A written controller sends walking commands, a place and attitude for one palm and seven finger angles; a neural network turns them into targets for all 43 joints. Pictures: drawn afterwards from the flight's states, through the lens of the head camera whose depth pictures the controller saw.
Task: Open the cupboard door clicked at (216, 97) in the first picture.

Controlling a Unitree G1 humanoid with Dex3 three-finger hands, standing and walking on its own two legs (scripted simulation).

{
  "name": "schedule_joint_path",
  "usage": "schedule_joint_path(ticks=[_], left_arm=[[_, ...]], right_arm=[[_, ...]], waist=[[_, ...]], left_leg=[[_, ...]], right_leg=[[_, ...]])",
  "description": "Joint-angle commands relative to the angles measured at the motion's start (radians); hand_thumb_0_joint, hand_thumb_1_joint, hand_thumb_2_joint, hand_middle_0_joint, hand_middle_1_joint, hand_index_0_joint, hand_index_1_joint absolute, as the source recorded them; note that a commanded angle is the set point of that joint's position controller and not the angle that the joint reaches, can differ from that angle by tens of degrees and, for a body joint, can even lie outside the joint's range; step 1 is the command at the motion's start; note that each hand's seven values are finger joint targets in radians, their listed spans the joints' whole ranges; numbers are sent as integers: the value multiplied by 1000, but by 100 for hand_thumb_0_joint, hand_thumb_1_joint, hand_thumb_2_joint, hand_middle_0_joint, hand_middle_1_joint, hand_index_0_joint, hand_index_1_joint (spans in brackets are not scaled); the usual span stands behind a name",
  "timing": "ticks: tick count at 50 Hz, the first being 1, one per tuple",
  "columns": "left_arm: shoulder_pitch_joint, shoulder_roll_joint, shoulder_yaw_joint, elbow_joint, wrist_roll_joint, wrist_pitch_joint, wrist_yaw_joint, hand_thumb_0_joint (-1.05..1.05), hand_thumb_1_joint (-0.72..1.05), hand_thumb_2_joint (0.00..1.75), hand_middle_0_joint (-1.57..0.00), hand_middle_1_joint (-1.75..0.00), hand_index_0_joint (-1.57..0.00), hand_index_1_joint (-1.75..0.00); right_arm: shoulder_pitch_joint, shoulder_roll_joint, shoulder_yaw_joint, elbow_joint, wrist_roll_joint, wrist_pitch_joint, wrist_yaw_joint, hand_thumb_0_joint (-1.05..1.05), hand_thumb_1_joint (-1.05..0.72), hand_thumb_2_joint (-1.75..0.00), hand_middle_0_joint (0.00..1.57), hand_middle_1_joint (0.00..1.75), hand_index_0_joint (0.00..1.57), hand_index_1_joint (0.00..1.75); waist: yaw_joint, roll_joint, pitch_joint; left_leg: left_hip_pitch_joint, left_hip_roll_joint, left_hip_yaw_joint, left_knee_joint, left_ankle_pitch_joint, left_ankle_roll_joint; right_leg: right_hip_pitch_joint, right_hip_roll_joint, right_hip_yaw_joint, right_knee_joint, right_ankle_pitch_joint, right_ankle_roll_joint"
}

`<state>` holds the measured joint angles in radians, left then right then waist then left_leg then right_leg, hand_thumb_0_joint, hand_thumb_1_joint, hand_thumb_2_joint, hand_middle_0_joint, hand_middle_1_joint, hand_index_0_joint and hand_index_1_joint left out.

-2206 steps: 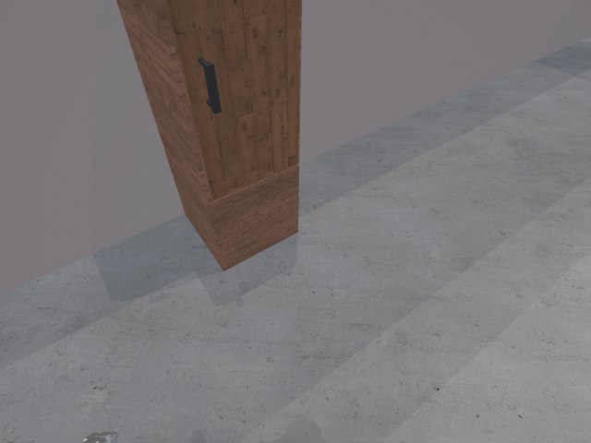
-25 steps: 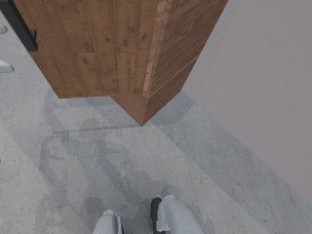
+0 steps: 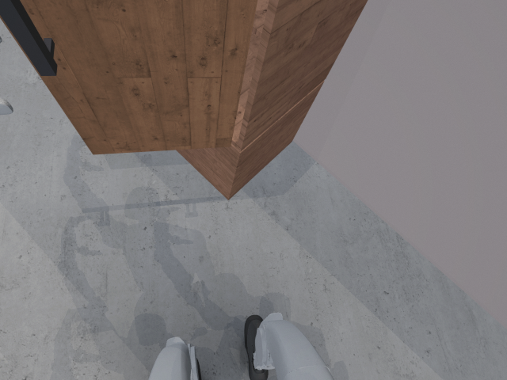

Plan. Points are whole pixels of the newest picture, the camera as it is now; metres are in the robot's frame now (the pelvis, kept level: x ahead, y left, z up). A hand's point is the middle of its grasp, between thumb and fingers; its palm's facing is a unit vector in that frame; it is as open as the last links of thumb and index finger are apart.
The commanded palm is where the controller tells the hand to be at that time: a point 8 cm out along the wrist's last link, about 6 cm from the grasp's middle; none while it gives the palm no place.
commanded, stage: slide the fingers in behind the handle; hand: left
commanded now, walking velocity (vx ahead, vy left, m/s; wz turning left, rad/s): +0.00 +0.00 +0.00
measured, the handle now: (28, 22) +0.58 +0.24 +0.10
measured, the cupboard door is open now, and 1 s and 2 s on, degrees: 52 52 51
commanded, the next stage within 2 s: close the thumb around the handle in 1.46 s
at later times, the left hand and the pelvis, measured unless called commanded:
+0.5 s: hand (7, 55) +0.53 +0.26 +0.10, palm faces +0.02 -1.00 -0.02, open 13.9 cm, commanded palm +0.51 +0.29 +0.10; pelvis +0.01 +0.00 +0.01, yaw +0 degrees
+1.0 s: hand (40, 57) +0.53 +0.22 +0.10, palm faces +0.02 -1.00 -0.03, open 14.0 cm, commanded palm +0.51 +0.27 +0.10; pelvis +0.01 -0.01 +0.01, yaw +0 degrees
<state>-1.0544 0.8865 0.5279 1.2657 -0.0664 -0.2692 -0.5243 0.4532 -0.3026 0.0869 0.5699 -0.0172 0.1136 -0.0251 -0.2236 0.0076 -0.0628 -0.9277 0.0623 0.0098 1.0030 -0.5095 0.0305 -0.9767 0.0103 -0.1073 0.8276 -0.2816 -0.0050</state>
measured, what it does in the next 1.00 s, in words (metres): stands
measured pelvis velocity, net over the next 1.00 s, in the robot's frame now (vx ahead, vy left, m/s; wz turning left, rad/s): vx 0.01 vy -0.01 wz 0.01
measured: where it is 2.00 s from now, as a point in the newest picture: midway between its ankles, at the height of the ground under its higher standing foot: outside the picture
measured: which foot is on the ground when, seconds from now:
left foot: down 0.00-1.00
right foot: down 0.00-1.00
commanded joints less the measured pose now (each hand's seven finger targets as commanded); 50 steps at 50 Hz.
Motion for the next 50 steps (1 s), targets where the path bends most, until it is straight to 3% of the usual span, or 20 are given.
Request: schedule_joint_path(ticks=[1,3,6,8,10,12,15,18,20,21,24,25,30,32,37,39,44,45,48,50], left_arm=[[-373,242,18,-259,-41,-61,19,0,-50,30,-30,-120,-30,-120],[-366,216,6,-234,-38,-49,38,0,-50,30,-30,-120,-30,-120],[-360,207,5,-277,-24,-62,73,0,-50,30,-30,-120,-30,-120],[-358,214,15,-261,-24,-66,94,0,-50,30,-30,-120,-30,-120],[-363,211,21,-283,-27,-83,101,0,-50,30,-30,-120,-30,-120],[-358,204,9,-267,-22,-87,102,0,-50,30,-30,-120,-30,-120],[-348,152,-17,-286,-30,-98,96,0,-50,30,-30,-120,-30,-120],[-354,147,-11,-244,-47,-86,89,0,-50,30,-30,-120,-30,-120],[-348,149,-1,-277,-51,-94,89,0,-50,30,-30,-120,-30,-120],[-317,155,3,-259,-43,-90,91,0,-50,30,-30,-120,-30,-120],[-351,121,-23,-261,-43,-92,103,0,-50,30,-30,-120,-30,-120],[-343,144,-1,-269,-45,-95,106,0,-50,30,-30,-120,-30,-120],[-348,80,-40,-295,-47,-103,114,0,-50,30,-30,-120,-30,-120],[-347,91,-31,-270,-50,-99,123,0,-50,30,-30,-120,-30,-120],[-330,95,-21,-285,-29,-110,155,0,-50,30,-30,-120,-30,-120],[-358,59,-52,-299,-29,-118,161,0,-50,30,-30,-120,-30,-120],[-357,78,-28,-274,-36,-116,165,0,-50,30,-30,-120,-30,-120],[-367,70,-38,-283,-34,-118,166,0,-50,30,-30,-120,-30,-120],[-358,65,-42,-246,-29,-110,175,0,-50,30,-30,-120,-30,-120],[-376,65,-36,-256,-31,-117,181,0,-50,30,-30,-120,-30,-120]], right_arm=[[215,-201,-84,-17,-3,-1,-5,0,-90,-90,20,30,20,30],[204,-196,-81,-23,-2,1,-1,0,-90,-90,20,30,20,30],[201,-189,-84,-29,-4,1,1,0,-90,-90,20,30,20,30],[195,-188,-82,-33,-4,1,2,0,-90,-90,20,30,20,30],[192,-186,-84,-36,-5,-2,1,0,-90,-90,20,30,20,30],[190,-185,-83,-35,-3,-3,2,0,-90,-90,20,30,20,30],[192,-181,-89,-31,-3,-6,2,0,-90,-90,20,30,20,30],[187,-183,-87,-25,-1,-6,0,0,-90,-90,20,30,20,30],[189,-181,-90,-29,-2,-9,1,0,-90,-90,20,30,20,30],[188,-179,-90,-30,-2,-8,1,0,-90,-90,20,30,20,30],[187,-176,-88,-28,-2,-10,3,0,-90,-90,20,30,20,30],[188,-178,-91,-25,-2,-9,3,0,-90,-90,20,30,20,30],[186,-173,-97,-19,-2,-11,5,0,-90,-90,20,30,20,30],[184,-176,-95,-16,-2,-12,5,0,-90,-90,20,30,20,30],[182,-169,-96,-23,-6,-15,8,0,-90,-90,20,30,20,30],[183,-167,-96,-23,-6,-18,8,0,-90,-90,20,30,20,30],[180,-171,-96,-21,-4,-25,4,0,-90,-90,20,30,20,30],[177,-168,-96,-19,-4,-26,5,0,-90,-90,20,30,20,30],[175,-169,-94,-18,-2,-29,7,0,-90,-90,20,30,20,30],[176,-169,-95,-18,-4,-34,6,0,-90,-90,20,30,20,30]], waist=[[7,290,-542],[3,243,-493],[19,294,-509],[11,221,-481],[19,257,-521],[14,214,-497],[16,247,-529],[2,177,-485],[17,205,-544],[27,212,-530],[9,193,-487],[18,201,-517],[12,224,-530],[14,188,-504],[28,209,-525],[12,193,-509],[14,154,-510],[18,197,-527],[11,148,-472],[11,160,-497]], left_leg=[[446,-2,-99,-121,696,-52],[378,-8,-84,-129,616,-36],[414,-9,-85,-135,663,-45],[356,-12,-75,-139,604,-31],[376,-14,-72,-138,633,-33],[344,-15,-70,-143,601,-28],[404,-12,-76,-141,663,-36],[335,-16,-64,-143,593,-23],[354,-20,-63,-142,628,-23],[346,-21,-61,-142,628,-24],[322,-23,-57,-144,588,-15],[329,-23,-56,-144,594,-18],[382,-19,-63,-145,631,-25],[343,-22,-61,-150,582,-21],[330,-28,-51,-151,580,-19],[345,-25,-59,-156,581,-17],[297,-31,-49,-160,514,-8],[313,-32,-48,-162,526,-13],[263,-33,-42,-165,468,-8],[272,-34,-41,-162,464,-7]], right_leg=[[262,53,34,-28,260,-22],[292,52,39,-34,256,-19],[297,48,41,-32,275,-24],[340,49,48,-36,288,-20],[361,46,54,-30,317,-22],[377,46,55,-31,315,-20],[359,46,52,-30,327,-21],[388,45,58,-35,334,-17],[421,42,65,-28,371,-20],[418,41,64,-27,369,-21],[409,42,66,-31,359,-22],[425,40,70,-30,368,-20],[392,41,63,-33,359,-20],[405,41,65,-36,343,-20],[440,37,73,-30,370,-22],[422,38,69,-34,359,-22],[457,35,77,-36,351,-20],[453,33,80,-37,354,-19],[450,33,82,-45,322,-15],[449,33,84,-43,318,-17]])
